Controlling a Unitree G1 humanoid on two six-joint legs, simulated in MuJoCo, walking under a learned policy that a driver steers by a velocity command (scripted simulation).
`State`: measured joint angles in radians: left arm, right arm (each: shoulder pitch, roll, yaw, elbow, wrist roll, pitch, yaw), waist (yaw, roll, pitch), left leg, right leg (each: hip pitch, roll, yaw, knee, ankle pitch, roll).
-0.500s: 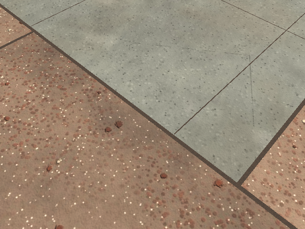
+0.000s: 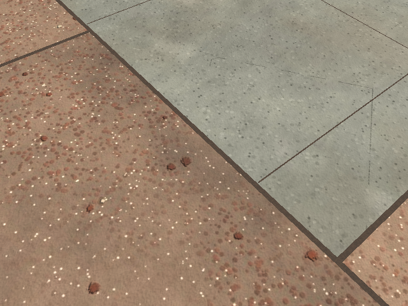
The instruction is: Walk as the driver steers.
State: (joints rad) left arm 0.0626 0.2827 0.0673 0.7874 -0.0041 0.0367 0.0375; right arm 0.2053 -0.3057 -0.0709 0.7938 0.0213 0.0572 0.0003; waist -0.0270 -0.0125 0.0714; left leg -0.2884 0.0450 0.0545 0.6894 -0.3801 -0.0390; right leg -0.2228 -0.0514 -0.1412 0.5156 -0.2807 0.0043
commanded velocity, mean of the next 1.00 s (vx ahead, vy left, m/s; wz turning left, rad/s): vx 0.09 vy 0.00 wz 0.12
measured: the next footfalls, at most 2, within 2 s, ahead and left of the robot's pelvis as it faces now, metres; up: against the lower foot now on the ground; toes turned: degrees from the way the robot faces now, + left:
left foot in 0.02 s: +0.02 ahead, +0.11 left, +0.00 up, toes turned +4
right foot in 0.56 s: +0.09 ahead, -0.11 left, +0.00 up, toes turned +19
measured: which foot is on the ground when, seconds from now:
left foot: up 0.00-0.00, down 0.02-1.00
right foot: down 0.00-0.02, up 0.04-0.54, down 0.56-0.84, up 0.86-1.00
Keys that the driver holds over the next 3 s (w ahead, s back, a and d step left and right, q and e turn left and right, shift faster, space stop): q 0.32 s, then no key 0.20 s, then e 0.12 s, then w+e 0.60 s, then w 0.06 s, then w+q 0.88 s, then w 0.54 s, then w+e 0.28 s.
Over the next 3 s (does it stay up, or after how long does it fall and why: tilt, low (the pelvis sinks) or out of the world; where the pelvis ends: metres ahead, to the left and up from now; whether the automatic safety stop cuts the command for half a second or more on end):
stays up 1.15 0.10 0.01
